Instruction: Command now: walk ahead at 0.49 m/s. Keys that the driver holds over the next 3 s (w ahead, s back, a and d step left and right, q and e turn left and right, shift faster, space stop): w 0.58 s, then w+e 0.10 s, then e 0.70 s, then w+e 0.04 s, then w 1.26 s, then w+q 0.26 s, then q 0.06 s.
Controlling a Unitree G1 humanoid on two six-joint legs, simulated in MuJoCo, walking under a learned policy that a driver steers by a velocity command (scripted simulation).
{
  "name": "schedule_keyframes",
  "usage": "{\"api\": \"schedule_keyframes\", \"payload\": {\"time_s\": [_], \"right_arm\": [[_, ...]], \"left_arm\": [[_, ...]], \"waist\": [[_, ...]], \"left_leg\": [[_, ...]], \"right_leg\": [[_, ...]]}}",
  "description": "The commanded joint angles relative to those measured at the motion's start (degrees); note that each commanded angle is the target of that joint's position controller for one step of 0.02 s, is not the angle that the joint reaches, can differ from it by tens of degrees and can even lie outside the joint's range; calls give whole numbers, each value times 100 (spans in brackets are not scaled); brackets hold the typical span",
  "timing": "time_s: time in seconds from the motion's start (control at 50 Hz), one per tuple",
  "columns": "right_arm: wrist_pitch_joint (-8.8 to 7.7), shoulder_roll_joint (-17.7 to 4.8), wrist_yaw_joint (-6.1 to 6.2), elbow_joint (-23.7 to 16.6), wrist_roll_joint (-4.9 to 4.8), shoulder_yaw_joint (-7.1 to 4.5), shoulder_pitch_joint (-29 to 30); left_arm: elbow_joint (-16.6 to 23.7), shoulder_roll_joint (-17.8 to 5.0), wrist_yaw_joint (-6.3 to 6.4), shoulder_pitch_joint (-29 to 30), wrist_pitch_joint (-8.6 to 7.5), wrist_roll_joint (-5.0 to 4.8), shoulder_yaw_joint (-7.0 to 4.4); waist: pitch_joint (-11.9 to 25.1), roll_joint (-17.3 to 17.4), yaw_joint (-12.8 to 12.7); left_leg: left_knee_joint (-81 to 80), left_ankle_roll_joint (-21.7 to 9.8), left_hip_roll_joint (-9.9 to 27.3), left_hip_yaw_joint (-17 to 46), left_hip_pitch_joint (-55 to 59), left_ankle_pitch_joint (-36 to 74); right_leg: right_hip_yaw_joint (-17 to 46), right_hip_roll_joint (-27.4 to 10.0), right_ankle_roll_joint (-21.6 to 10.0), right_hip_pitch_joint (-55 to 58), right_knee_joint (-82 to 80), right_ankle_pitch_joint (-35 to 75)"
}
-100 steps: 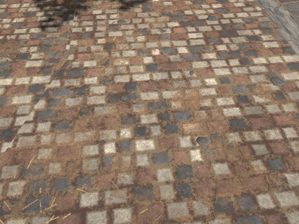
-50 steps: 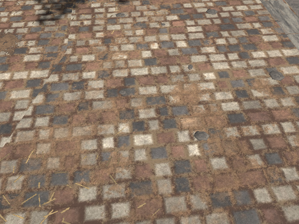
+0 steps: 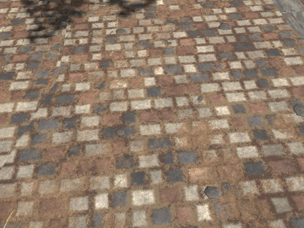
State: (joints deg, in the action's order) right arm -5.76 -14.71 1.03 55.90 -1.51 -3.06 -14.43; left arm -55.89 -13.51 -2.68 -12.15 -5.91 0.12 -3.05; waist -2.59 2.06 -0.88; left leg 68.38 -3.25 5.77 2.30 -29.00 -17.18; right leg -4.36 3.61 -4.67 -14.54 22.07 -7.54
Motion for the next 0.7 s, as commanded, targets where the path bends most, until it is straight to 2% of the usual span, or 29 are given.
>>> {"api": "schedule_keyframes", "payload": {"time_s": [0.02, 0.08, 0.16, 0.26, 0.32, 0.34, 0.36, 0.38, 0.4, 0.42, 0.44, 0.46, 0.48, 0.5, 0.52, 0.54, 0.56, 0.6, 0.68, 0.7], "right_arm": [[110, -263, 53, -173, 52, -108, -506], [97, -349, 45, -469, 124, -144, 291], [27, -207, -52, -699, 96, -81, 1117], [-28, -217, -224, -1003, 25, -10, 1902], [-81, -414, -309, -1073, 4, -58, 1756], [-95, -556, -311, -996, 6, -124, 1399], [-98, -768, -290, -750, 17, -252, 597], [-93, -1138, -242, -463, 72, -391, -501], [-52, -1744, -224, -292, 167, -544, -1254], [-39, -1277, -242, -278, 138, -394, -1271], [-54, -939, -238, -358, 93, -281, -735], [-53, -725, -231, -505, 103, -208, -203], [-57, -544, -253, -553, 139, -147, 166], [-79, -413, -269, -556, 188, -101, 333], [-89, -344, -296, -513, 209, -82, 329], [-99, -431, -291, -457, 201, -104, 264], [-112, -527, -268, -409, 191, -129, 181], [-116, -680, -188, -330, 204, -166, 17], [-88, -713, -64, -238, 203, -166, -194], [-84, -708, -43, -221, 214, -154, -198]], "left_arm": [[221, -598, 63, 124, -135, 18, -77], [122, -781, 213, -285, -99, 13, -109], [46, -867, 298, -705, -37, -55, -114], [-169, -916, 322, -1245, 90, -108, -152], [-179, -1024, 347, -1177, 180, -120, -213], [-137, -1077, 347, -1041, 206, -115, -228], [-95, -1013, 340, -920, 239, -100, -201], [21, -824, 337, -908, 239, -37, -111], [110, -142, 270, -1563, 122, -6, 93], [34, -308, 243, -1445, -37, -104, 78], [185, -824, 222, -905, -131, -273, -60], [281, -867, 242, -533, -162, -300, -67], [300, -821, 282, -341, -138, -224, -99], [280, -751, 311, -407, -59, -161, -140], [246, -618, 314, -513, 22, -134, -133], [227, -451, 318, -627, 89, -124, -116], [251, -433, 328, -578, 133, -113, -119], [387, -472, 338, -216, 174, -94, -141], [588, -379, 261, 447, 153, -109, -122], [648, -338, 236, 634, 143, -105, -101]], "waist": [[89, -573, 293], [-87, -430, 108], [-142, -451, -155], [-316, -442, -385], [-151, -592, -153], [89, -684, 82], [574, -644, 500], [1382, -396, 899], [2259, 977, 714], [2567, 1134, 772], [1655, 826, 699], [1112, 426, 539], [686, 127, 367], [505, 201, 162], [429, 278, 66], [426, 297, -18], [344, 242, -42], [177, 125, -7], [31, 141, 184], [-66, 110, 227]], "left_leg": [[-393, 86, 406, 156, -344, 472], [-1447, 271, 442, 129, -1072, 1370], [-2897, 311, 179, -122, -921, 2345], [-3714, 222, -7, -188, -1056, 2050], [-3976, 0, -159, -246, -628, 1423], [-4042, -102, -335, -393, -25, 1271], [-4153, -257, -533, -556, 1070, 1339], [-3914, -565, -26, -11, 2808, 1454], [-4204, -1514, 1474, 2621, 5137, 696], [-5060, -1673, 1755, 4025, 5376, 226], [-5118, -1325, 1543, 3171, 4668, 121], [-5235, -1125, 1321, 2340, 3786, 487], [-5457, -1022, 1087, 1763, 2950, 911], [-5659, -913, 881, 1356, 2404, 1131], [-5792, -881, 751, 1104, 2078, 1415], [-5920, -948, 730, 963, 1939, 1507], [-6033, -1013, 712, 823, 1836, 1652], [-6167, -1048, 737, 576, 1917, 1895], [-6301, -783, 582, -98, 2119, 1897], [-6277, -718, 525, -321, 2076, 2214]], "right_leg": [[1432, -1530, -955, -98, -1644, 125], [1317, -1551, -945, 287, -1745, 339], [904, -1383, -730, 610, -1725, 537], [871, -1691, -695, 1542, -1358, 723], [921, -1907, -553, 1985, -876, 1573], [836, -1847, -476, 1989, -446, 2503], [614, -1579, -343, 1811, 500, 3306], [379, -1271, -155, 882, 1974, 2696], [126, -277, 305, -1550, 4312, 117], [985, -58, 265, -2412, 5206, -2492], [1096, -434, 135, -2941, 5560, -2241], [924, -768, 84, -2881, 5372, -1688], [816, -979, 106, -2650, 4961, -1278], [848, -1162, 118, -2273, 4616, -994], [832, -1206, 136, -1981, 4454, -859], [780, -1222, 180, -1899, 4314, -764], [756, -1250, 234, -1964, 4155, -624], [764, -1279, 351, -2370, 3621, -134], [703, -1146, 365, -2483, 2322, 1118], [631, -1052, 345, -2339, 1972, 1329]]}}
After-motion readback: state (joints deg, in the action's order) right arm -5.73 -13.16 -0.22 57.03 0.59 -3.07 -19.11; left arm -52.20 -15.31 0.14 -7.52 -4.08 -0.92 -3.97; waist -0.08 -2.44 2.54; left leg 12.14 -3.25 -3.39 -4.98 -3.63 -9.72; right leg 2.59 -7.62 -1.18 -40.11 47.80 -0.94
